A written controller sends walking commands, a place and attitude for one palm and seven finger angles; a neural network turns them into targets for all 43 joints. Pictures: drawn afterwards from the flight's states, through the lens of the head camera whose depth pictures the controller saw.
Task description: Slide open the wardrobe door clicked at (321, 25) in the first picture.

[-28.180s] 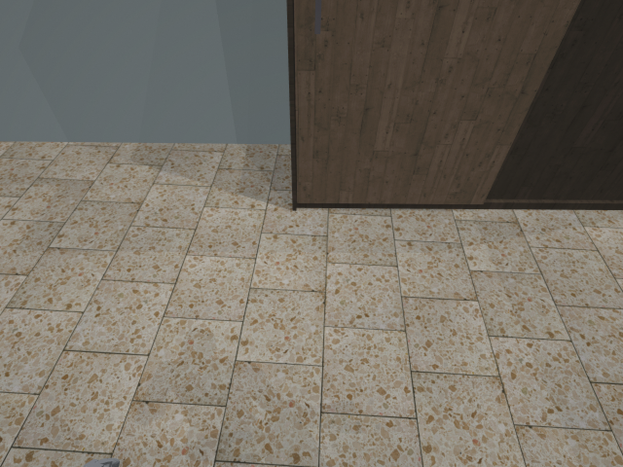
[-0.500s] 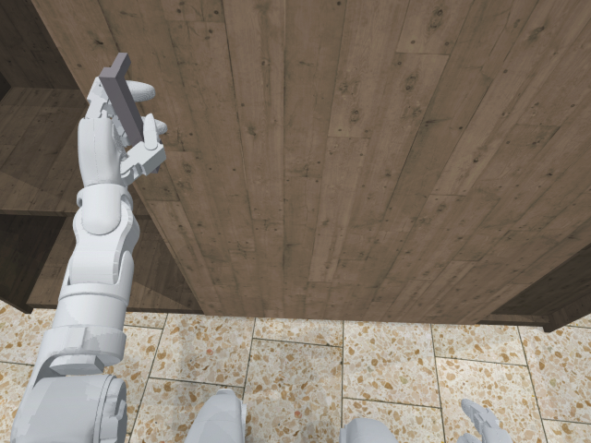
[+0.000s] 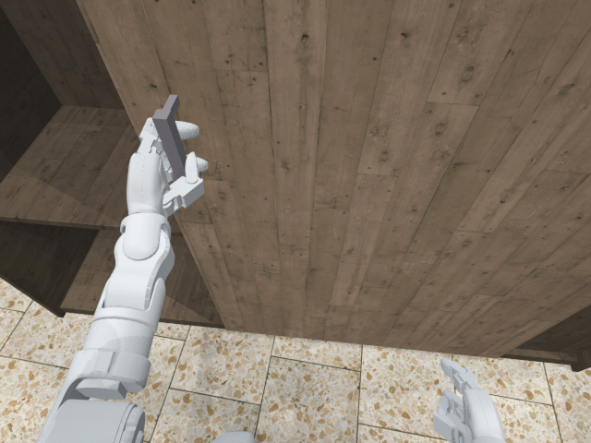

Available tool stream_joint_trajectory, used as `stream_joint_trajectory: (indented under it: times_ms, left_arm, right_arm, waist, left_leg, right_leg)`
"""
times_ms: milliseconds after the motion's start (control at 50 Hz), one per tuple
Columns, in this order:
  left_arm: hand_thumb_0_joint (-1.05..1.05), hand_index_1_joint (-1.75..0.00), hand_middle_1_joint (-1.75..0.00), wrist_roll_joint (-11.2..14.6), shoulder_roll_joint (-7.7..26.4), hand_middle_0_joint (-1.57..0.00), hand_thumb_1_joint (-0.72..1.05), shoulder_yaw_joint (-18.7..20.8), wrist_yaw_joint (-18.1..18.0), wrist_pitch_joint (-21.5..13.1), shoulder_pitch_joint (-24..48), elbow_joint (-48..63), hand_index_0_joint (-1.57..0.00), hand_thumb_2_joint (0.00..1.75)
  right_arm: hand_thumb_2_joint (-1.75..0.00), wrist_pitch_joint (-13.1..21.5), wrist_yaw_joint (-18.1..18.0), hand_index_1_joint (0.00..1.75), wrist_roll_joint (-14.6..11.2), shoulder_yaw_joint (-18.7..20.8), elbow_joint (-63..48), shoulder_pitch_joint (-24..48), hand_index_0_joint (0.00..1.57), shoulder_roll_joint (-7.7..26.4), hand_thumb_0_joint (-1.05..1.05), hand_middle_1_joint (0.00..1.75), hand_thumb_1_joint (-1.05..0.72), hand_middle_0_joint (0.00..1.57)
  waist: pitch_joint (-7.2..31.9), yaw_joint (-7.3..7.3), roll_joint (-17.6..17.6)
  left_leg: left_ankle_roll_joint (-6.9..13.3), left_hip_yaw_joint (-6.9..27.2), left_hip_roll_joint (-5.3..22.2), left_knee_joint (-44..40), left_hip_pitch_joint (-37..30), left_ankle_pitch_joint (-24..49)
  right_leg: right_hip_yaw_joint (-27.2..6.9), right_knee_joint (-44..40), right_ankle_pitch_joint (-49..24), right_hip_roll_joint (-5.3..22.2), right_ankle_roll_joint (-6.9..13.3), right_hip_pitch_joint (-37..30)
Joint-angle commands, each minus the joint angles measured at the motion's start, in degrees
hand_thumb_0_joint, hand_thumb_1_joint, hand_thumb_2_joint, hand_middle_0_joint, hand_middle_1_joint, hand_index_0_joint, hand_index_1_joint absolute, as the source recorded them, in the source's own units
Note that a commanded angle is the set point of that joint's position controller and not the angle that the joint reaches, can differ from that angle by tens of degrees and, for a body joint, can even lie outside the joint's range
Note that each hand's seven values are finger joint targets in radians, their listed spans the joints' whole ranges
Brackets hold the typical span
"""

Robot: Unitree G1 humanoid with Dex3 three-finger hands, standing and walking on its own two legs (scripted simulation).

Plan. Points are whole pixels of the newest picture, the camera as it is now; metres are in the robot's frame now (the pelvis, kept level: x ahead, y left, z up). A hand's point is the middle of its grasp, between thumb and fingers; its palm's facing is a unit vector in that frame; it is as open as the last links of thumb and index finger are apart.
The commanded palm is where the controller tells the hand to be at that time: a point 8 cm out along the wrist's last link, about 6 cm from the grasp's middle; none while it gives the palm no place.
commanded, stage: stop walking and hold the door there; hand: left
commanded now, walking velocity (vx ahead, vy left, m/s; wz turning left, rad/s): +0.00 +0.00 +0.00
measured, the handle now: (182, 151) +0.45 +0.21 +0.12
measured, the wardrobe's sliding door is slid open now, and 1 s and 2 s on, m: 0.59 0.59 0.59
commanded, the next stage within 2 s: loosen the grip on the handle in 0.08 s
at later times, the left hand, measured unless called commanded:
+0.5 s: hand (190, 180) +0.40 +0.18 +0.12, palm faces +0.28 -0.96 -0.10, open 11.3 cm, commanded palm +0.36 +0.22 +0.11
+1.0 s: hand (187, 182) +0.40 +0.19 +0.11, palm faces +0.24 -0.97 -0.09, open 14.5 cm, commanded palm +0.36 +0.24 +0.12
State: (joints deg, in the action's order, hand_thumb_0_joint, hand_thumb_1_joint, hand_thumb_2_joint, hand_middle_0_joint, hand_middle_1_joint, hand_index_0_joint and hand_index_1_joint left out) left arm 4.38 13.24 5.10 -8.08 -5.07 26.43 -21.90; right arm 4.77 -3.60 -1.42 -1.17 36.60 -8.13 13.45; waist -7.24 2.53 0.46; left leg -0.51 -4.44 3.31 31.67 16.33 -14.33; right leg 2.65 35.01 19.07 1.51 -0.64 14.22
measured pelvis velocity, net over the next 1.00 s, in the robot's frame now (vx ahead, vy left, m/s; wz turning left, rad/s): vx -0.02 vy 0.01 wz -0.03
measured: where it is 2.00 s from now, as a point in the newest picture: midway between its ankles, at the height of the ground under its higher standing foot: outside the picture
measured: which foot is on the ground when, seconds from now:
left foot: down 0.00-1.00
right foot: down 0.00-1.00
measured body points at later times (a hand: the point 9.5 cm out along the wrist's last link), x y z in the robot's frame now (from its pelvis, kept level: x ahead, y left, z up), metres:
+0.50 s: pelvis -0.03 -0.02 -0.01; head -0.02 -0.01 +0.44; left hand +0.38 +0.23 +0.13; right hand +0.07 -0.30 -0.10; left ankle +0.03 +0.13 -0.73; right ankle -0.01 -0.12 -0.73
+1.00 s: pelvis -0.02 +0.01 -0.01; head -0.01 +0.02 +0.44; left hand +0.38 +0.24 +0.12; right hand +0.08 -0.24 -0.11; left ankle +0.03 +0.12 -0.73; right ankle -0.01 -0.12 -0.73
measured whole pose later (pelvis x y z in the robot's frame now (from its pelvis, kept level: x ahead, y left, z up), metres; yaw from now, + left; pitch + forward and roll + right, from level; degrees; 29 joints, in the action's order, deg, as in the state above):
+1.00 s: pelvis -0.02 +0.01 -0.01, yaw -1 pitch +4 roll -1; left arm 1.6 14.4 12.1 -7.5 -11.9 31.0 -40.0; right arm 7.9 -2.3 -0.5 -0.9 40.0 -17.0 12.8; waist 3.6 -2.0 0.1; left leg 0.6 -2.5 2.1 37.6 26.5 -15.1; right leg 0.8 36.4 17.7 1.1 -1.2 22.7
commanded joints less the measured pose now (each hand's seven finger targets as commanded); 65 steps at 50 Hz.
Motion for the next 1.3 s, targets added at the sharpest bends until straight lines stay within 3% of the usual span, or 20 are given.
stream_joint_trajectory:
  times_ms: [0,80,140,160,180,200,220,240,300,400,460,540,560,680,820,920,960,1020,1160,1280]
  left_arm:
    - [0.0,-1.4,-1.4,-2.34,1.79,-0.45,0.9,-6.8,3.4,-5.6,17.32,15.22,-0.45,0.9]
    - [0.0,-1.4,-1.4,-1.58,4.35,-0.45,0.9,-4.06,2.74,-5.4,16.62,13.62,-0.45,0.9]
    - [0.0,-1.4,-1.4,-1.56,6.48,-0.45,0.9,-1.69,2.35,-5.11,15.13,11.35,-0.45,0.9]
    - [0.0,-1.4,-1.4,-7.54,46.63,-0.45,0.9,32.73,1.58,-6.31,49.18,13.1,-0.45,0.9]
    - [0.0,-1.4,-1.4,-6.32,13.02,-0.45,0.78,9.45,4.24,0.64,34.96,-13.72,-0.45,0.84]
    - [0.0,-1.4,-1.4,-1.17,7.24,-0.45,0.66,9.01,5.88,0.95,23.68,-4.94,-0.45,0.78]
    - [0.0,-1.4,-1.4,0.52,6.5,-0.45,0.54,11.54,6.47,-0.44,16.49,-2.58,-0.45,0.73]
    - [0.0,-1.4,-1.4,1.82,10.55,-0.45,0.42,14.36,6.11,-2.88,15.8,2.96,-0.45,0.67]
    - [0.0,-1.4,-1.4,-1.87,9.34,-0.45,0.05,10.09,3.93,-6.86,19.24,-0.2,-0.45,0.49]
    - [0.0,-1.37,-1.37,-4.1,15.42,-0.42,-0.55,11.92,3.34,-9.06,26.54,-5.44,-0.42,0.2]
    - [0.0,-1.32,-1.32,-3.66,13.78,-0.38,-0.55,8.29,3.66,-10.37,31.3,-8.29,-0.38,0.2]
    - [0.0,-1.25,-1.25,-2.32,17.1,-0.33,-0.55,9.98,3.3,-12.72,33.91,-12.8,-0.33,0.2]
    - [0.0,-1.23,-1.23,-1.72,17.29,-0.32,-0.55,10.09,3.41,-13.44,34.6,-6.62,-0.32,0.2]
    - [0.0,-1.15,-1.15,-0.71,14.63,-0.25,-0.55,9.14,1.88,-12.9,32.87,-10.0,-0.25,0.2]
    - [0.0,-1.15,-1.15,-2.83,12.44,-0.25,-0.55,7.89,-0.34,-11.67,33.66,-8.19,-0.25,0.2]
    - [0.0,-1.15,-1.15,-2.78,14.39,-0.25,-0.55,10.71,-0.53,-10.15,29.39,-5.47,-0.25,0.2]
    - [0.0,-1.15,-1.15,-2.34,12.79,-0.25,-0.55,9.9,-0.25,-9.63,27.81,-4.31,-0.25,0.2]
    - [0.0,-1.15,-1.15,-2.63,16.08,-0.25,-0.55,12.02,0.13,-9.31,28.25,-3.46,-0.25,0.2]
    - [0.0,-1.15,-1.15,-1.37,12.51,-0.25,-0.55,8.02,3.74,-9.61,28.44,-1.12,-0.25,0.2]
    - [0.0,-1.15,-1.15,-0.02,15.37,-0.25,-0.55,10.2,6.41,-8.76,27.37,-2.73,-0.25,0.2]
  right_arm:
    - [-0.9,0.87,-0.64,0.3,0.01,1.84,-6.98,0.08,0.2,6.76,0.0,0.3,-0.9,0.2]
    - [-0.9,-0.08,-1.58,0.3,-0.52,1.71,-6.71,-0.34,0.2,5.83,0.0,0.3,-0.9,0.2]
    - [-0.9,-0.79,-2.14,0.3,-0.35,1.62,-6.43,-0.16,0.2,6.02,0.0,0.3,-0.9,0.2]
    - [-0.9,1.09,0.14,0.3,1.21,7.62,-6.24,-1.19,0.2,8.47,0.0,0.3,-0.9,0.2]
    - [-0.9,5.11,-0.04,0.3,1.3,4.42,-3.65,-1.29,0.2,7.57,0.0,0.3,-0.9,0.2]
    - [-0.9,6.6,1.09,0.3,-0.78,6.48,-3.48,-8.73,0.2,9.05,0.0,0.3,-0.9,0.2]
    - [-0.9,7.19,1.12,0.3,-0.45,6.05,-2.25,-8.3,0.2,8.46,0.0,0.3,-0.9,0.2]
    - [-0.9,6.9,1.76,0.3,0.71,5.86,-2.33,-7.65,0.2,8.42,0.0,0.3,-0.9,0.2]
    - [-0.9,5.74,3.22,0.3,0.88,5.61,-2.69,-7.68,0.2,8.8,0.0,0.3,-0.9,0.2]
    - [-0.9,4.0,2.62,0.3,0.06,5.17,-3.76,-7.95,0.2,8.62,0.0,0.3,-0.9,0.2]
    - [-0.9,4.1,1.87,0.3,-0.24,4.58,-4.05,-7.73,0.2,8.48,0.0,0.3,-0.9,0.2]
    - [-0.9,4.72,0.91,0.3,-0.19,4.28,-3.42,-7.79,0.2,9.27,0.0,0.3,-0.9,0.2]
    - [-0.9,5.09,0.91,0.3,-0.28,4.43,-4.24,-6.82,0.2,8.97,0.0,0.3,-0.9,0.2]
    - [-0.9,6.29,0.37,0.3,0.05,3.98,-2.65,-7.83,0.2,9.47,0.0,0.3,-0.9,0.2]
    - [-0.9,6.29,0.61,0.3,0.8,3.74,-2.17,-9.23,0.2,9.03,0.0,0.3,-0.9,0.2]
    - [-0.9,5.28,0.67,0.3,1.0,3.66,-2.98,-9.25,0.2,9.0,0.0,0.3,-0.9,0.2]
    - [-0.9,4.95,0.66,0.3,0.89,3.52,-3.79,-8.48,0.2,8.69,0.0,0.3,-0.9,0.2]
    - [-0.9,4.21,0.24,0.3,0.86,3.18,-4.15,-7.92,0.2,8.78,0.0,0.3,-0.9,0.2]
    - [-0.9,4.01,0.0,0.3,0.33,3.27,-4.25,-7.77,0.2,8.67,0.0,0.3,-0.9,0.2]
    - [-0.9,3.53,-0.45,0.3,0.03,3.21,-3.94,-8.2,0.2,9.16,0.0,0.3,-0.9,0.2]
  waist:
    - [23.6,-3.68,5.85]
    - [26.97,-3.77,-2.76]
    - [26.29,-3.42,-1.44]
    - [18.76,0.76,-15.06]
    - [33.92,-7.03,-12.67]
    - [39.7,-3.68,-0.57]
    - [37.5,-1.73,10.65]
    - [33.46,-1.45,9.41]
    - [22.5,-5.02,-5.94]
    - [24.47,-3.87,0.22]
    - [22.49,-5.34,0.65]
    - [21.04,-5.29,-1.85]
    - [25.18,-3.66,0.93]
    - [21.08,-4.9,-0.54]
    - [23.67,-5.49,0.7]
    - [26.02,-4.13,0.12]
    - [25.55,-3.9,-0.12]
    - [25.36,-3.73,0.58]
    - [26.12,-4.93,3.44]
    - [25.61,-4.65,2.74]
  left_leg:
    - [3.2,5.22,9.27,-2.93,-11.83,26.23]
    - [0.54,1.95,5.38,1.6,-9.74,21.99]
    - [0.81,2.01,5.45,0.84,-9.82,23.89]
    - [1.85,-2.61,1.64,1.03,-5.59,17.93]
    - [2.8,0.17,-4.41,-7.04,-5.86,30.09]
    - [1.06,2.6,-1.51,-5.82,-17.13,46.4]
    - [0.52,3.19,0.19,-2.42,-23.97,52.19]
    - [0.37,3.4,0.85,-0.76,-22.61,46.74]
    - [2.16,1.11,-1.47,1.15,-5.78,24.35]
    - [2.44,0.74,-2.79,0.85,-0.05,9.01]
    - [2.66,0.57,-3.12,0.06,1.4,0.54]
    - [2.97,0.55,-3.31,-0.42,4.54,-7.3]
    - [2.94,0.63,-3.24,-1.05,2.2,-6.63]
    - [2.99,2.4,-2.9,-1.62,2.09,-8.15]
    - [2.58,4.24,-2.09,-0.75,-1.02,-1.51]
    - [2.07,4.99,-1.66,0.12,-2.66,5.77]
    - [1.93,4.81,-1.6,0.13,-2.69,6.58]
    - [2.06,4.78,-1.74,0.42,-2.21,6.76]
    - [1.42,6.1,-1.42,1.33,-5.49,9.19]
    - [1.62,6.21,-1.87,1.6,-4.27,8.57]
  right_leg:
    - [-1.3,-6.75,-18.94,2.58,0.18,-6.48]
    - [-6.1,-5.72,-38.13,8.05,2.02,-9.35]
    - [-5.22,-5.02,-39.61,7.64,1.43,-8.81]
    - [-9.68,-13.05,-47.77,4.13,-1.13,-5.12]
    - [-0.7,3.25,-57.28,-1.68,2.4,-10.56]
    - [2.49,3.38,-43.67,-1.49,1.93,-5.72]
    - [0.7,0.82,-28.56,-1.62,1.34,2.06]
    - [-0.45,-4.16,-20.81,-1.36,1.5,2.97]
    - [0.28,-4.38,-32.73,-1.11,1.18,0.73]
    - [-2.15,-4.31,-17.82,-0.94,1.3,3.58]
    - [-3.28,-7.13,-5.79,-1.21,1.11,7.7]
    - [-5.32,-10.24,8.09,-0.78,0.77,9.51]
    - [-5.31,-9.87,7.42,-0.88,1.16,7.3]
    - [-3.44,-9.14,5.67,-1.68,1.21,9.95]
    - [-1.02,-5.41,-3.43,-2.37,1.5,10.59]
    - [-0.3,-3.58,-9.38,-2.5,1.77,8.83]
    - [-0.16,-3.51,-10.0,-2.53,1.75,8.67]
    - [-0.52,-3.54,-10.28,-2.41,1.8,8.24]
    - [-0.04,-2.96,-11.04,-2.67,2.09,10.42]
    - [-0.07,-3.27,-11.17,-2.69,2.13,10.0]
